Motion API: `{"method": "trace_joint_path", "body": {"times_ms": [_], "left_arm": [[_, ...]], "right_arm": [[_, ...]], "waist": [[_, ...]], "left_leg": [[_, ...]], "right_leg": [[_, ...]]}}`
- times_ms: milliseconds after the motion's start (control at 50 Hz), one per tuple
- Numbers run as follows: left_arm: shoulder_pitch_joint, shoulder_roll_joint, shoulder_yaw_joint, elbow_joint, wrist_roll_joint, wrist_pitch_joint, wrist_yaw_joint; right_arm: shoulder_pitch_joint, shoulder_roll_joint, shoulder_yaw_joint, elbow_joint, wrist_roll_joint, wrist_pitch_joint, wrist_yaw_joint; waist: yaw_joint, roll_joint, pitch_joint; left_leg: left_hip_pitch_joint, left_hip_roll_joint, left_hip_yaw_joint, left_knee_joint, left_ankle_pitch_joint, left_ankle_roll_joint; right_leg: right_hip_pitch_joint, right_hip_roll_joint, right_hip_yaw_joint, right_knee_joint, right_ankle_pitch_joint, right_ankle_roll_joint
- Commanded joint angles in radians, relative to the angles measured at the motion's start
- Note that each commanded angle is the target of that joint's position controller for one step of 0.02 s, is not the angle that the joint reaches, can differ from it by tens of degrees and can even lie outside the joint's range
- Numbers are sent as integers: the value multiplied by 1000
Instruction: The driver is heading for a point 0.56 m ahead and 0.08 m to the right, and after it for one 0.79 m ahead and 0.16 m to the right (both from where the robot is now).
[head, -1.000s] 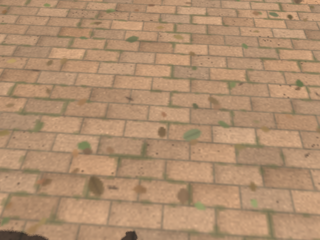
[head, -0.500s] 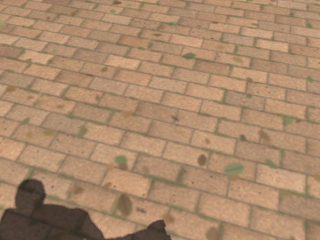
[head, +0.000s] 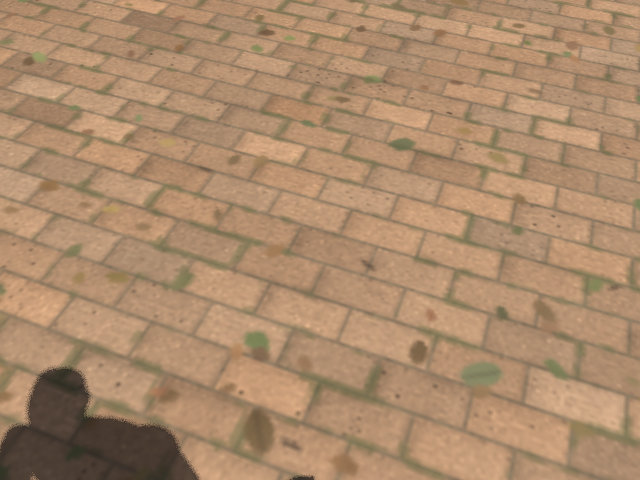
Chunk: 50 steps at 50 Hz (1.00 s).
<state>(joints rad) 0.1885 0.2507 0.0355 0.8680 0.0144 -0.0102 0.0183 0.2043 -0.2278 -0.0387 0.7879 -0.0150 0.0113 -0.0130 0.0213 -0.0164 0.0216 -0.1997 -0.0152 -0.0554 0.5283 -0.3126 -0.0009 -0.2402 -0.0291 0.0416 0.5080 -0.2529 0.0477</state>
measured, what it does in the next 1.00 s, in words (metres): walks ahead: left foot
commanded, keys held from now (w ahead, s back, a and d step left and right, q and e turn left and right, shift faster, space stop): no key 0.24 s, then w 0.76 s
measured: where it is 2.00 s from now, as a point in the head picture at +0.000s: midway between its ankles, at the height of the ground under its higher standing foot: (367, 361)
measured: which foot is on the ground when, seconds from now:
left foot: down 0.00-0.48, up 0.50-0.94, down 0.96-1.00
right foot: down 0.00-0.98, up 1.00-1.00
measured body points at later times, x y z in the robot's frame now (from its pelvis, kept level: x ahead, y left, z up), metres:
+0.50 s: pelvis +0.04 -0.03 -0.01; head +0.05 -0.04 +0.44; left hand +0.10 +0.25 -0.13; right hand +0.08 -0.30 -0.15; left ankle -0.02 +0.12 -0.73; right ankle +0.03 -0.13 -0.74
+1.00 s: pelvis +0.28 +0.00 -0.02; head +0.32 +0.00 +0.43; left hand +0.20 +0.26 -0.16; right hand +0.52 -0.23 -0.10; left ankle +0.40 +0.09 -0.74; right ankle +0.05 -0.13 -0.70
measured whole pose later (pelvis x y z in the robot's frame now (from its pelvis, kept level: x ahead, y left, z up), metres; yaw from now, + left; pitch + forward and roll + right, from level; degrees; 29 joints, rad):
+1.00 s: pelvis +0.28 +0.00 -0.02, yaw -1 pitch +2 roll +1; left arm 0.47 0.24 0.04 1.05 0.00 -0.06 0.01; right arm -0.05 -0.24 -0.05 0.79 0.02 -0.10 0.04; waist 0.07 -0.01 0.05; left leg -0.50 -0.02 0.06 0.57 -0.10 0.08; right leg 0.03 -0.02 0.02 0.68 -0.47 -0.01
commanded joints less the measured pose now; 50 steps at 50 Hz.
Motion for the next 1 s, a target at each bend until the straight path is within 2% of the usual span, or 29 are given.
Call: {"method": "trace_joint_path", "body": {"times_ms": [20,240,260,280,300,320,340,360,400,420,440,460,480,500,520,540,560,580,620,680,740,800,860,900,920,940,960,980,1000], "left_arm": [[-5,107,28,-30,-3,-6,9],[13,110,34,66,-9,3,22],[28,100,32,80,-10,4,23],[28,97,32,88,-15,6,24],[15,95,32,84,-21,3,24],[-13,91,31,69,-25,-6,23],[-39,84,29,51,-32,-20,18],[-54,84,28,39,-40,-37,11],[-32,87,31,41,-51,-69,-8],[1,84,31,54,-52,-81,-17],[87,82,37,96,-50,-90,-23],[177,89,47,146,-39,-90,-26],[284,125,59,176,-28,-90,-25],[374,248,83,180,-29,-93,-31],[344,211,64,172,-13,-103,-37],[259,158,48,145,-18,-110,-35],[214,131,39,126,-21,-112,-36],[189,129,35,116,-22,-111,-38],[214,85,18,121,-16,-102,-36],[268,104,16,134,-14,-88,-20],[268,128,18,127,-12,-79,-6],[310,133,20,141,-20,-79,-1],[320,138,28,151,-30,-72,1],[297,157,37,144,-29,-65,2],[285,172,43,139,-26,-59,3],[269,171,44,133,-20,-49,3],[257,158,36,118,-13,-45,3],[360,44,5,94,-3,-58,-8],[381,9,-9,114,-26,-86,-17]], "right_arm": [[-10,-120,-25,-39,2,-21,-5],[12,-107,-19,45,8,-28,-8],[30,-105,-19,61,9,-26,-10],[39,-122,-25,70,15,-21,-13],[52,-154,-36,75,21,-17,-14],[79,-180,-43,79,25,-17,-15],[99,-203,-50,84,29,-24,-15],[103,-208,-53,88,33,-35,-17],[69,-185,-49,82,36,-53,-16],[32,-180,-48,74,45,-55,-15],[-26,-178,-47,62,54,-52,-12],[-44,-159,-42,55,48,-51,-10],[-59,-104,-26,43,37,-56,-8],[-64,-65,-18,2,33,-70,-12],[-59,-112,-31,-2,55,-85,-13],[-38,-131,-35,9,69,-97,-6],[-29,-131,-36,28,66,-105,1],[-42,-134,-41,32,55,-111,3],[-68,-129,-47,33,38,-109,15],[-128,-84,-37,14,32,-99,26],[-245,-56,-21,-27,36,-98,31],[-330,-60,-13,-53,43,-101,44],[-374,-79,-13,-78,46,-109,59],[-335,-113,-25,-76,44,-114,64],[-272,-140,-38,-61,42,-114,62],[-125,-176,-59,-17,44,-111,54],[60,-217,-80,35,43,-105,43],[214,-312,-100,66,14,-100,34],[226,-258,-81,84,23,-96,40]], "waist": [[0,78,-6],[-5,27,-10],[-6,37,-30],[-14,57,-14],[-29,99,17],[-48,151,56],[-60,203,97],[-62,220,137],[-36,215,149],[-7,193,134],[45,167,101],[77,128,62],[108,-11,15],[115,-284,-16],[90,-236,9],[50,-146,84],[34,-105,95],[26,-79,98],[29,-86,72],[39,-73,60],[58,-66,89],[75,-74,123],[57,-75,138],[11,-86,90],[-28,-108,31],[-106,-115,-63],[-187,-102,-176],[-159,119,-360],[-143,258,-466]], "left_leg": [[-61,74,-79,-131,146,37],[-34,53,-53,-127,186,37],[-25,46,-49,-141,85,41],[-29,45,-63,-162,-94,59],[-41,74,-118,-203,-297,92],[-40,144,-223,-270,-455,136],[-47,226,-346,-330,-537,187],[-67,282,-429,-366,-532,226],[-24,308,-427,-354,-405,235],[-38,282,-365,-329,-338,211],[-117,223,-267,-289,-261,173],[-189,156,-181,-200,-172,138],[-279,72,-60,35,-78,85],[-472,-49,63,346,-163,19],[-560,-27,-30,536,-272,27],[-624,36,-61,612,-186,49],[-631,73,-44,615,-84,66],[-637,98,-28,580,-3,72],[-580,122,4,505,99,61],[-576,111,52,393,178,19],[-506,87,81,191,297,-3],[-439,64,100,70,374,3],[-434,60,82,3,357,39],[-354,35,92,-17,303,72],[-256,3,113,-6,270,91],[-71,-29,136,-9,262,119],[216,26,75,15,263,159],[631,301,-345,5,120,300],[692,424,-729,-213,-69,380]], "right_leg": [[45,-13,1,-40,131,-9],[70,-14,0,-54,166,-1],[74,2,-21,-46,85,-2],[39,33,-55,-7,-42,-8],[-27,61,-90,57,-160,-15],[-115,69,-107,135,-210,-23],[-181,54,-95,212,-210,-40],[-219,20,-57,265,-207,-64],[-258,-23,-27,256,-251,-109],[-180,-24,-38,152,-225,-127],[10,3,-77,7,-90,-133],[180,39,-88,-38,22,-114],[309,-67,84,-117,-39,-131],[420,-290,509,-294,-182,-253],[375,-373,693,-354,-292,-331],[344,-353,603,-346,-310,-315],[330,-301,487,-348,-275,-275],[327,-271,406,-357,-179,-244],[319,-211,253,-365,63,-208],[316,-184,143,-370,302,-221],[233,-158,71,-404,309,-214],[207,-171,45,-432,280,-221],[288,-214,34,-400,355,-215],[350,-233,19,-316,582,-196],[369,-232,9,-231,780,-185],[347,-203,-19,-62,927,-165],[188,-164,-34,167,845,-135],[-192,-23,-58,569,364,-80],[-364,92,56,803,-296,-67]]}}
